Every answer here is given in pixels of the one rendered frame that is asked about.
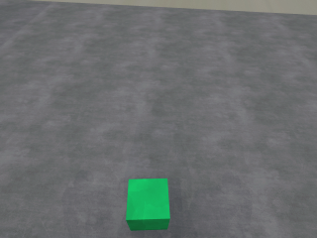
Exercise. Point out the carton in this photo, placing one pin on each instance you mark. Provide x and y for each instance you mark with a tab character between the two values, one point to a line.
147	204

